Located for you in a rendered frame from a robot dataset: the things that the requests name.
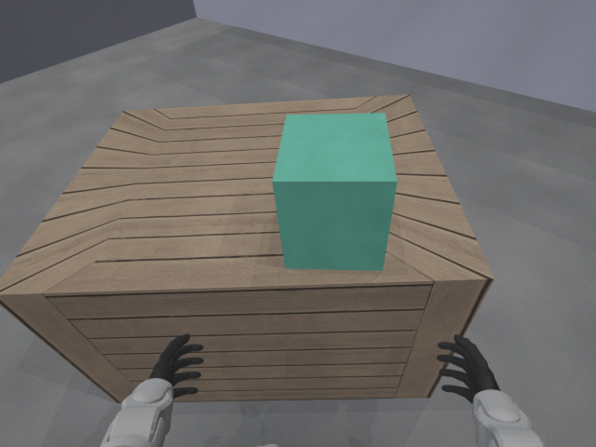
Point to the pedestal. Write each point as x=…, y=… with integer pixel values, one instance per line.
x=171, y=227

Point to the carton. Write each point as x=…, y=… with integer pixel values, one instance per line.
x=334, y=186

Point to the robot right hand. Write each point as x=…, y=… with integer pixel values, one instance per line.
x=477, y=375

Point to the robot right forearm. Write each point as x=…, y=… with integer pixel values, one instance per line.
x=500, y=423

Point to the robot left forearm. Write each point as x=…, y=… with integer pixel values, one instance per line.
x=144, y=419

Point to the robot left hand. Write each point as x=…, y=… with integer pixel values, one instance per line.
x=169, y=364

